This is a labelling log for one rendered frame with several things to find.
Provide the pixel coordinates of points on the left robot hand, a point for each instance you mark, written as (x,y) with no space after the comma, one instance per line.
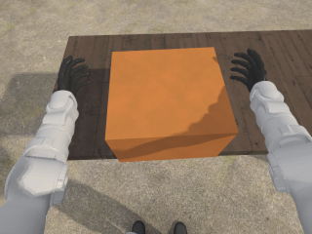
(66,79)

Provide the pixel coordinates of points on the left robot upper arm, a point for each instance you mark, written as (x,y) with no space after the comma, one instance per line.
(37,184)

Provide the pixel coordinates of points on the carton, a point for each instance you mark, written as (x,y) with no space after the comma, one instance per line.
(167,104)

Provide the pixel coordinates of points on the table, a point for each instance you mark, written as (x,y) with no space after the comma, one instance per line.
(287,58)

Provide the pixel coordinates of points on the robot foot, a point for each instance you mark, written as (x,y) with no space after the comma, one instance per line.
(138,227)
(180,228)

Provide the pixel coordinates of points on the right robot upper arm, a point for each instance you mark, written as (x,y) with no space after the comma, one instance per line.
(290,169)

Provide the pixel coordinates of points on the right robot hand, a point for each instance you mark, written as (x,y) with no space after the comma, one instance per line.
(256,71)

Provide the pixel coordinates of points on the robot right foot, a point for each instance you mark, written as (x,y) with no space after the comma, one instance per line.
(180,228)

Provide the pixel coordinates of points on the robot left forearm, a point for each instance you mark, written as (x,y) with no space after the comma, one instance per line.
(55,133)

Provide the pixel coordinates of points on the robot right forearm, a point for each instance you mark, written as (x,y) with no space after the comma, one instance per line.
(274,118)

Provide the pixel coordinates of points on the robot left foot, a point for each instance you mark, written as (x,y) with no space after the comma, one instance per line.
(138,227)

